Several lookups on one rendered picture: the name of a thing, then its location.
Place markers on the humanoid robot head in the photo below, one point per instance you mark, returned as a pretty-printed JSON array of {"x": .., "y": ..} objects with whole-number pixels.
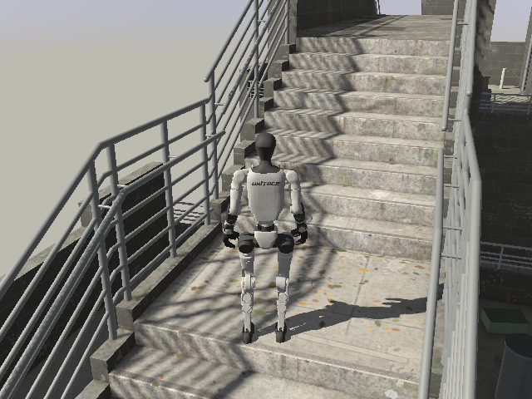
[{"x": 265, "y": 144}]

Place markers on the robot right forearm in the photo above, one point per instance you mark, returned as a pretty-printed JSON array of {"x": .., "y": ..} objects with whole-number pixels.
[{"x": 300, "y": 220}]

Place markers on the left robot thigh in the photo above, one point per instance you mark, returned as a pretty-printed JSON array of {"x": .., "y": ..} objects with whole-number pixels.
[{"x": 246, "y": 254}]

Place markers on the left robot upper arm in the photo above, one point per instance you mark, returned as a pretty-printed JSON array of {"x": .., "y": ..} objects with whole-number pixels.
[{"x": 239, "y": 177}]

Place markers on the robot right hand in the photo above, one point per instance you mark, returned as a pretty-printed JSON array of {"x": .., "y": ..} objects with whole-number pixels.
[{"x": 296, "y": 233}]

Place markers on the robot left hand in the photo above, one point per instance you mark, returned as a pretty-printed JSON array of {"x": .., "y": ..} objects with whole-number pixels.
[{"x": 226, "y": 237}]

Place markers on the robot left forearm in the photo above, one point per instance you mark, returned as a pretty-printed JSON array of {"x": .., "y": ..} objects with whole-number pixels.
[{"x": 229, "y": 222}]

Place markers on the right robot upper arm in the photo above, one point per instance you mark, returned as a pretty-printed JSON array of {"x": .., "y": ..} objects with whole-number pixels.
[{"x": 291, "y": 176}]

